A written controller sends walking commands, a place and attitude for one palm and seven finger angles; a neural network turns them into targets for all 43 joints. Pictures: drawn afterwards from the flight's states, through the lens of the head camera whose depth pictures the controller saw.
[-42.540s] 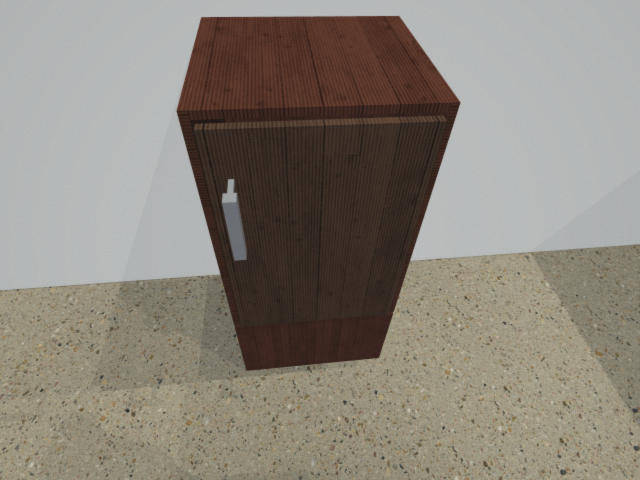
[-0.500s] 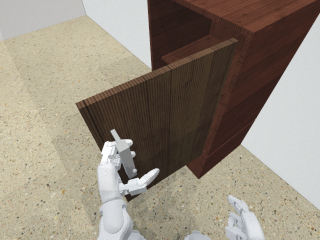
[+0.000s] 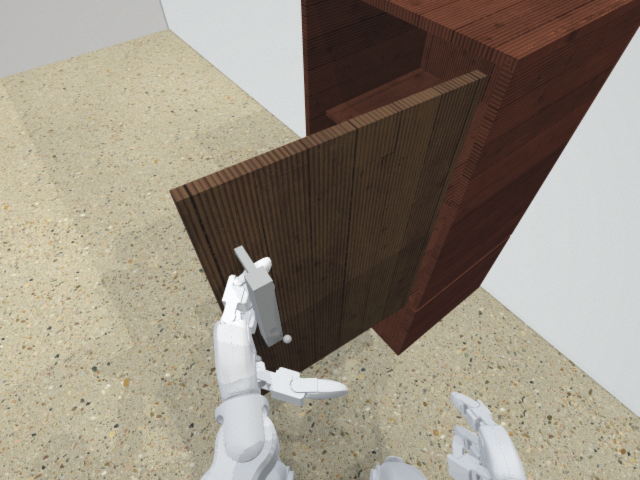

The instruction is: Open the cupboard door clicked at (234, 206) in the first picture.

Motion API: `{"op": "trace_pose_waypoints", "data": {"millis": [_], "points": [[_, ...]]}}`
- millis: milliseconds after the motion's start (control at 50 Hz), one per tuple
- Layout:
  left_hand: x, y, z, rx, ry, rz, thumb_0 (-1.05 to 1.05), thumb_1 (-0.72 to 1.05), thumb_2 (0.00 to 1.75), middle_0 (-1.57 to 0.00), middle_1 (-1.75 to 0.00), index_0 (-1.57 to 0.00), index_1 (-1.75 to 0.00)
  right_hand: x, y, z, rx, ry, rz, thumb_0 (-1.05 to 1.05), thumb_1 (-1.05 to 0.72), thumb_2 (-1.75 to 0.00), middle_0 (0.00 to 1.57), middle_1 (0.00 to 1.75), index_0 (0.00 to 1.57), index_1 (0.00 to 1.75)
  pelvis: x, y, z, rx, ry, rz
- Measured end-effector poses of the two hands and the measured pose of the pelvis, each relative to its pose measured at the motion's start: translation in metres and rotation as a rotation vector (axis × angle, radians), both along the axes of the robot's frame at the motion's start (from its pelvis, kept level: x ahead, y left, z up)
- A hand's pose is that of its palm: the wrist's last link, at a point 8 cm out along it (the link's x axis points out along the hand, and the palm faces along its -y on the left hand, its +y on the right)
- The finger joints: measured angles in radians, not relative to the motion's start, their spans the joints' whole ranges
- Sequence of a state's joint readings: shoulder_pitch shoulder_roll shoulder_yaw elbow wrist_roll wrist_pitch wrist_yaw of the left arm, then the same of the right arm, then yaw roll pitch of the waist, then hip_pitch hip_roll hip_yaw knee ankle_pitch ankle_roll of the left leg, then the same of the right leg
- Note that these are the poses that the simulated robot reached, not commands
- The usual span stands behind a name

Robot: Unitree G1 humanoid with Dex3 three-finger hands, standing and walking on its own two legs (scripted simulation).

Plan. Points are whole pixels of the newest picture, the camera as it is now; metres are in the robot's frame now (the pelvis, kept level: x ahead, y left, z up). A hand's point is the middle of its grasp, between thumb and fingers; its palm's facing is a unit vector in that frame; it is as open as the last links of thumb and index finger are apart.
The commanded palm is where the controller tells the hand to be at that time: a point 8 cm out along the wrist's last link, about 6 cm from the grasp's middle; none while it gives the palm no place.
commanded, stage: slide the hand sideways off the handle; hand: left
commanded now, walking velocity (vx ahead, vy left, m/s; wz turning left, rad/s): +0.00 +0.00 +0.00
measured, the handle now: (258, 297) +0.33 +0.10 +0.05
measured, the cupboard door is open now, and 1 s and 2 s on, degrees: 85 88 88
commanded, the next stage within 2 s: draw the hand back to the body in 1.20 s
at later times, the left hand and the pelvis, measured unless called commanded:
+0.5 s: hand (275, 378) +0.23 +0.07 +0.05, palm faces -0.18 -0.98 +0.00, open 16.2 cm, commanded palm +0.21 +0.14 +0.05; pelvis +0.00 +0.01 -0.01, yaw -1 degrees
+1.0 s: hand (218, 409) +0.20 +0.12 +0.05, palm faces -0.14 -0.99 -0.02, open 15.9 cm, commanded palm +0.17 +0.19 +0.05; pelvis +0.01 +0.00 -0.02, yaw -1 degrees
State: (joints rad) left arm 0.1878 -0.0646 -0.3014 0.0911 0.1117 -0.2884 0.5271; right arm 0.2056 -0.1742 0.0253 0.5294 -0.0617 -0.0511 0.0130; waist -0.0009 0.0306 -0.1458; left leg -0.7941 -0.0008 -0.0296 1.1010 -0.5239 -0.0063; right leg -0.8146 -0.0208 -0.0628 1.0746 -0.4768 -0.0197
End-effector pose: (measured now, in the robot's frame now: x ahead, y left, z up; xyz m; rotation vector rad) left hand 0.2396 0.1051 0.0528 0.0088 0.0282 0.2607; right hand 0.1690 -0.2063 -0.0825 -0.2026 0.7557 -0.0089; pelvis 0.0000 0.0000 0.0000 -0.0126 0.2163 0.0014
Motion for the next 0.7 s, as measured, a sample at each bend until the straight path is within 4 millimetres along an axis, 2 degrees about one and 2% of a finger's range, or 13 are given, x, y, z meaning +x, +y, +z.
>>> {"op": "trace_pose_waypoints", "data": {"millis": [60,160,240,320,440,560,700], "points": [[-0.001,0.003,-0.001,0.019,-0.007,-0.041,-0.01,-0.5,0.3,-0.32,-0.55,-0.3,-0.59,0.0,0.0,0.0,0.0,-0.004,0.013,0.02,-0.9,-0.9,0.21,0.3,0.21,0.3,-0.002,0.0,-0.001,0.001,-0.002,0.007],[-0.007,0.015,-0.001,0.088,-0.023,-0.329,-0.01,-0.5,0.3,-0.25,-0.44,-0.17,-0.46,-0.004,-0.004,-0.003,-0.01,-0.01,0.011,0.02,-0.9,-0.9,0.21,0.3,0.21,0.3,-0.007,0.001,-0.004,-0.001,-0.005,0.018],[-0.013,0.015,0.001,0.013,0.003,-0.459,-0.02,-0.5,0.3,-0.19,-0.37,-0.12,-0.38,-0.008,-0.007,0.001,-0.006,-0.039,-0.027,0.02,-0.9,-0.9,0.21,0.3,0.21,0.3,-0.008,0.006,-0.003,-0.005,-0.017,0.015],[-0.018,0.011,0.001,-0.057,0.017,-0.45,-0.01,-0.5,0.3,-0.15,-0.33,-0.14,-0.35,-0.008,-0.007,0.009,-0.008,-0.071,-0.051,0.02,-0.9,-0.9,0.2,0.3,0.21,0.3,-0.006,0.01,-0.002,0.0,-0.014,0.003],[-0.02,0.013,-0.001,-0.038,-0.011,-0.429,-0.01,-0.5,0.3,-0.14,-0.32,-0.17,-0.33,-0.004,-0.005,0.014,-0.02,-0.087,-0.04,0.02,-0.9,-0.9,0.2,0.3,0.21,0.3,-0.003,0.01,-0.008,0.003,0.003,-0.007],[-0.025,0.026,-0.002,-0.004,0.003,-0.443,-0.01,-0.5,0.3,-0.18,-0.32,-0.19,-0.32,0.001,-0.003,0.011,-0.01,-0.076,-0.044,0.02,-0.9,-0.9,0.2,0.3,0.21,0.3,0.001,0.01,-0.01,-0.002,0.008,-0.014],[-0.04,0.043,0.0,-0.023,0.043,-0.402,-0.01,-0.5,0.3,-0.19,-0.32,-0.22,-0.34,0.007,-0.002,0.011,0.002,-0.079,-0.052,0.02,-0.9,-0.9,0.21,0.3,0.21,0.3,0.008,0.01,-0.009,-0.005,0.016,-0.015]]}}
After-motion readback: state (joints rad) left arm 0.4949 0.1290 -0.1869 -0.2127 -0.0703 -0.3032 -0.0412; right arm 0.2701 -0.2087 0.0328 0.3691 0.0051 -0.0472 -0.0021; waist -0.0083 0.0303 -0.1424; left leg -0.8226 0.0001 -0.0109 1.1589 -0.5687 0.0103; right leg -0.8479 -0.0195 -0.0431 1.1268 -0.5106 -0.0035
